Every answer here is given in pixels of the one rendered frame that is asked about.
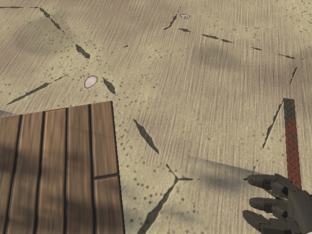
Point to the right robot hand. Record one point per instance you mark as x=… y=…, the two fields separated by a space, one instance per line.
x=293 y=217

